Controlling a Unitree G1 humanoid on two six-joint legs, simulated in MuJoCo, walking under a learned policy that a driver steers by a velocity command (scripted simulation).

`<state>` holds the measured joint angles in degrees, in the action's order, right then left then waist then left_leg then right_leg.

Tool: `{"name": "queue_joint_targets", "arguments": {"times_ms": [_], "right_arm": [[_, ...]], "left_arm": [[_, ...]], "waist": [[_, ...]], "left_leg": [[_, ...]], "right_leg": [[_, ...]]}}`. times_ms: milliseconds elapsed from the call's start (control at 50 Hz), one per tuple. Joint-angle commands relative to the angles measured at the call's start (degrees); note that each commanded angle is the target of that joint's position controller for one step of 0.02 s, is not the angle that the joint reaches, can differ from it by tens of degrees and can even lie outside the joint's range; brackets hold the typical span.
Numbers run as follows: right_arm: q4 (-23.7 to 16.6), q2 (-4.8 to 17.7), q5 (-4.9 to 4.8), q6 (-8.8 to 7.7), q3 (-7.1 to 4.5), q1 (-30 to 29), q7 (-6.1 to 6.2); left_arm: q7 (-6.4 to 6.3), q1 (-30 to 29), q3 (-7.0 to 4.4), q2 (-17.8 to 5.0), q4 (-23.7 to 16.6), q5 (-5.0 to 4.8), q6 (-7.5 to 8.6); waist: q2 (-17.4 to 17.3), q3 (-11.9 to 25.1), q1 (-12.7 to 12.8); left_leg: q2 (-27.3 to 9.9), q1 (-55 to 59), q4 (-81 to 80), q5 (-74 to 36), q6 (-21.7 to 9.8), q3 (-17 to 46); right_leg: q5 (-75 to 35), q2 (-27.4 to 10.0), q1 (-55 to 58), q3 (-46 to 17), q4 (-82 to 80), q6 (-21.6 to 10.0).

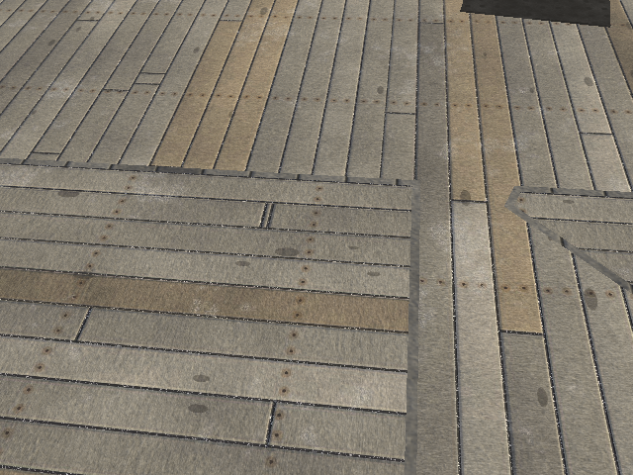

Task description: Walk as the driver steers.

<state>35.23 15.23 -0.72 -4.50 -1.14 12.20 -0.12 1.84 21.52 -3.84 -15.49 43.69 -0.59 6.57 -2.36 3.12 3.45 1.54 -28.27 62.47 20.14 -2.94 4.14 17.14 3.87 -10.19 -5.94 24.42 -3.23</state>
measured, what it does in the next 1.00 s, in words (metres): walks ahead, turning right: left foot, then right foot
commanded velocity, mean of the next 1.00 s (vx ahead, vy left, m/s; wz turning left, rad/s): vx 0.96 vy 0.00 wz -0.46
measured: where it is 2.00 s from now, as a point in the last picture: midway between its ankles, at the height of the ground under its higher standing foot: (525, 177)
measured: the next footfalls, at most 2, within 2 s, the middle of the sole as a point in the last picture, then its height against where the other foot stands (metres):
left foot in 0.24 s outside the picture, level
right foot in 0.66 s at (478, 447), level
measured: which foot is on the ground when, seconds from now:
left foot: up 0.00-0.22, down 0.24-0.66, up 0.68-1.00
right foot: down 0.00-0.24, up 0.26-0.64, down 0.66-1.00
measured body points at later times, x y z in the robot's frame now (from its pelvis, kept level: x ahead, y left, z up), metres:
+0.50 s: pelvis +0.34 -0.01 -0.01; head +0.34 -0.03 +0.43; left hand +0.64 +0.16 -0.07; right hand +0.23 -0.29 -0.14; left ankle +0.27 +0.18 -0.74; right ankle +0.41 -0.16 -0.66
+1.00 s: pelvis +0.71 -0.26 -0.01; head +0.71 -0.26 +0.44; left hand +0.86 -0.04 -0.13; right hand +0.73 -0.56 -0.11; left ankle +1.00 -0.23 -0.65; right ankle +0.57 -0.22 -0.74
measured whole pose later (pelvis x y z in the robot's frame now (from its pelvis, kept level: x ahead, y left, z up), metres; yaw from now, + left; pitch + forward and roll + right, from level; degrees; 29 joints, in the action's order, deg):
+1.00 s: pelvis +0.71 -0.26 -0.01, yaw -29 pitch -2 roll -1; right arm 42.7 16.7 -2.6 -3.8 -1.8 10.1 -1.9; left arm 0.1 23.4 -1.7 -13.8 45.0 1.4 7.5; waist -2.1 -2.4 3.6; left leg -5.8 -47.0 48.8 -10.7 -2.2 3.1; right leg 20.4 6.8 8.1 8.6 13.1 -6.0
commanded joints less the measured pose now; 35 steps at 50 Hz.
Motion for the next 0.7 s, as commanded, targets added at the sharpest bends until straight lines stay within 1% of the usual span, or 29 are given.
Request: {"name": "queue_joint_targets", "arguments": {"times_ms": [20,80,100,120,180,200,220,240,260,280,300,320,340,360,380,400,420,440,480,500,540,560,580,600,620,640,660,680,700], "right_arm": [[-8.08,4.7,0.81,-3.53,-1.52,-11.08,-0.68],[-9.17,1.99,0.46,-4.25,-0.68,-15.22,-1.57],[-9.15,1.52,0.28,-4.4,-0.63,-15.84,-1.9],[-9.08,1.89,-0.06,-4.47,-0.86,-16.1,-2.14],[-8.47,5.51,-1.58,-4.19,-2.71,-14.0,-1.61],[-7.85,7.21,-1.71,-4.1,-3.74,-10.78,-1.05],[-6.54,9.02,-1.74,-3.94,-4.82,-4.12,-0.28],[-4.57,11.9,-1.67,-3.4,-6.04,8.4,0.68],[-2.06,16.44,0.27,-2.45,-6.67,17.76,0.76],[-1.59,13.99,0.66,-2.35,-6.2,16.19,-0.04],[-1.38,9.48,0.27,-2.07,-5.18,12.7,0.28],[-0.05,7.61,0.56,-1.58,-4.65,11.77,0.58],[0.82,5.9,1.49,-1.16,-4.1,9.59,0.54],[1.69,4.37,2.11,-1.12,-3.58,6.98,0.45],[2.45,3.3,1.78,-1.27,-3.39,4.9,0.29],[2.88,2.71,1.12,-1.44,-3.29,2.94,0.14],[3.19,2.72,0.82,-1.61,-3.37,1.5,0.12],[3.37,4.61,0.65,-1.97,-3.78,-0.06,0.27],[3.6,6.88,0.73,-2.42,-4.42,-2.98,0.6],[3.87,8.22,0.79,-2.5,-4.79,-2.74,0.76],[5.09,11.01,0.46,-2.46,-5.48,0.43,0.65],[5.39,13.03,0.57,-2.27,-5.81,1.21,0.51],[5.65,15.01,0.5,-1.8,-6.2,2.1,0.41],[5.61,17.04,0.34,-1.0,-6.63,2.73,0.42],[5.17,18.65,0.12,-0.11,-7.0,2.02,0.33],[4.05,18.81,-0.11,0.25,-7.0,0.18,0.4],[5.0,13.49,0.15,-0.63,-5.14,2.24,0.54],[2.54,2.29,1.23,-2.44,-1.38,13.81,-0.38],[2.93,8.43,-1.56,-4.38,-1.62,12.15,-0.79]], "left_arm": [[-0.85,4.21,-0.68,-6.17,-2.47,-0.75,-0.51],[-2.33,2.59,-0.69,-7.13,-2.44,-1.18,-1.51],[-2.59,2.36,-0.88,-7.93,-2.32,-1.28,-1.71],[-2.68,2.73,-1.01,-8.46,-2.09,-1.55,-1.76],[-2.74,3.81,-0.96,-8.32,-1.13,-2.3,-1.75],[-2.68,3.41,-1.01,-8.59,-1.2,-2.15,-1.86],[-2.38,2.22,-0.96,-8.39,-1.81,-1.68,-1.82],[-2.06,-0.22,-0.35,-6.71,-3.78,-0.24,-1.63],[-2.27,5.31,1.95,1.3,-6.05,-1.38,-0.84],[-2.83,6.37,2.04,-1.24,-6.9,-4.41,-0.66],[-3.0,0.87,1.18,-4.48,-6.67,-4.42,-1.16],[-2.75,-2.61,1.07,-5.02,-6.75,-3.12,-1.65],[-2.33,-4.85,0.94,-4.39,-7.08,-2.01,-2.08],[-1.84,-6.04,0.98,-2.76,-7.91,-1.94,-2.93],[-1.39,-7.08,1.39,-1.06,-8.82,-2.41,-3.93],[-1.12,-7.54,1.69,0.0,-9.53,-2.74,-4.87],[-0.96,-7.9,1.76,0.14,-9.95,-2.24,-5.5],[-0.68,-8.43,1.95,-0.09,-11.21,-1.88,-5.71],[0.16,-10.12,1.96,-1.77,-11.92,-1.39,-5.58],[0.61,-12.22,1.91,-2.51,-12.1,-1.11,-5.38],[1.6,-17.01,1.81,-3.25,-12.83,-0.78,-4.85],[1.91,-17.44,1.43,-4.07,-13.11,-0.91,-4.69],[1.95,-16.85,0.66,-5.82,-13.19,-1.31,-4.69],[1.86,-14.09,-0.35,-8.11,-12.96,-2.04,-4.91],[1.71,-7.01,-1.78,-10.84,-11.76,-2.73,-5.38],[1.36,5.85,-4.03,-14.99,-8.51,-2.59,-6.04],[0.16,13.72,-5.07,-16.77,-4.73,-2.62,-6.92],[-0.11,5.96,-4.04,-20.37,-6.63,-1.38,-5.83],[0.22,6.64,-3.01,-15.07,-9.13,-0.42,-4.76]], "waist": [[8.51,-8.87,1.2],[10.27,-9.08,0.87],[10.67,-8.42,0.63],[11.08,-7.81,0.41],[11.95,-6.25,-2.08],[11.81,-4.42,-4.58],[10.74,0.01,-8.55],[7.61,9.07,-14.96],[-11.78,21.93,-13.6],[-19.7,19.03,-12.01],[-13.64,7.6,-12.59],[-6.88,1.95,-11.99],[-3.08,-2.25,-10.03],[-3.88,-6.09,-7.54],[-5.13,-8.54,-5.99],[-4.97,-9.93,-4.5],[-3.29,-10.43,-3.53],[-4.07,-11.24,-1.92],[-2.21,-12.37,-0.57],[0.2,-12.51,-1.23],[4.29,-13.16,-3.27],[3.45,-12.15,-2.85],[1.29,-9.98,-1.82],[-1.8,-6.78,0.62],[-4.45,-2.26,5.09],[-4.3,4.2,11.64],[4.62,4.8,13.32],[26.53,9.73,-0.78],[17.06,21.22,3.22]], "left_leg": [[-4.28,-21.48,-5.84,-4.45,1.61,0.75],[-1.15,-8.89,-20.36,-9.48,4.42,-2.38],[0.12,-3.13,-24.06,-11.16,5.14,-3.0],[0.92,2.68,-26.46,-12.96,5.62,-3.19],[0.7,14.5,-31.7,-14.75,5.27,-1.52],[1.48,19.98,-33.69,-12.33,4.3,-2.26],[-0.07,29.87,-33.88,-11.52,3.05,-1.68],[-6.92,46.59,-31.85,-6.37,0.18,3.48],[-23.88,64.81,-37.74,16.06,-7.76,31.5],[-27.52,59.67,-45.94,30.14,-10.26,47.29],[-25.35,51.95,-46.68,26.1,-8.91,38.77],[-23.48,45.2,-46.3,15.76,-7.98,28.8],[-20.98,37.81,-47.62,7.96,-7.26,22.07],[-19.46,31.46,-49.44,3.02,-6.52,16.56],[-19.2,27.14,-51.01,-0.97,-5.9,12.13],[-19.31,24.35,-52.43,-4.5,-5.43,8.23],[-18.34,22.96,-53.59,-8.28,-4.9,3.9],[-19.34,20.47,-54.76,-11.85,-5.09,1.17],[-16.53,17.77,-57.24,-15.07,-3.77,-7.54],[-14.8,17.5,-58.13,-15.77,-2.89,-11.16],[-13.93,19.52,-58.96,-21.85,-1.79,-15.68],[-14.24,21.97,-57.29,-34.25,-1.65,-16.84],[-14.61,26.02,-53.1,-50.84,-1.18,-17.5],[-15.23,30.07,-46.17,-67.67,-0.9,-17.84],[-15.84,30.97,-34.73,-78.65,-0.85,-17.98],[-15.58,24.74,-18.65,-80.59,-0.48,-17.16],[-10.04,8.55,3.64,-40.66,2.31,-15.45],[-0.2,-11.64,27.11,13.65,3.32,-8.13],[-1.66,-14.76,28.86,8.79,1.04,3.14]], "right_leg": [[12.61,-14.4,9.87,-24.79,-15.49,-11.03],[1.83,-11.24,-0.36,-18.28,-15.42,-10.17],[0.18,-10.56,-3.8,-16.92,-15.12,-9.82],[-0.27,-10.68,-6.71,-16.63,-15.18,-9.56],[-6.16,-11.88,-7.23,-18.08,-12.42,-7.32],[-15.13,-10.68,-6.9,-17.33,-7.24,-5.83],[-23.14,-8.21,-9.47,-15.0,2.9,-3.81],[-20.16,-5.85,-17.93,-11.94,19.56,-1.61],[8.83,-0.31,-33.52,-6.38,41.06,0.46],[11.51,-4.38,-41.78,-4.13,52.57,0.58],[6.78,-7.22,-46.43,-1.78,56.97,0.52],[3.98,-9.53,-45.86,-0.04,57.35,0.35],[2.3,-11.06,-43.34,0.17,55.36,0.25],[1.53,-12.65,-41.44,-0.37,53.97,0.22],[2.03,-14.14,-40.57,-0.51,52.99,0.26],[2.62,-14.98,-40.57,-0.42,52.07,0.52],[0.69,-14.88,-40.77,-0.01,52.1,0.82],[-2.27,-15.85,-40.38,-0.64,49.95,1.48],[-10.81,-15.41,-36.74,1.34,41.75,1.92],[-14.88,-14.37,-33.78,3.8,36.67,1.39],[-20.68,-11.61,-27.77,8.64,26.88,-0.55],[-20.9,-9.13,-23.79,11.18,24.23,-1.7],[-18.75,-6.24,-20.6,13.77,23.54,-2.84],[-14.2,-3.21,-16.64,15.93,24.0,-3.97],[-9.32,-0.9,-8.6,16.85,24.53,-5.4],[-8.74,0.86,8.8,15.93,21.79,-7.85],[-11.89,-1.93,26.93,7.08,16.97,-10.14],[1.64,-14.11,37.26,-24.27,8.52,-18.13],[24.44,-21.85,38.55,-42.36,-6.09,-20.08]]}}
Over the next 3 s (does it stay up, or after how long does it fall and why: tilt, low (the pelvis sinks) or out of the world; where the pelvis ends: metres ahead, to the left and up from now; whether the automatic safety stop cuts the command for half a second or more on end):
stays up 1.65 -0.50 0.01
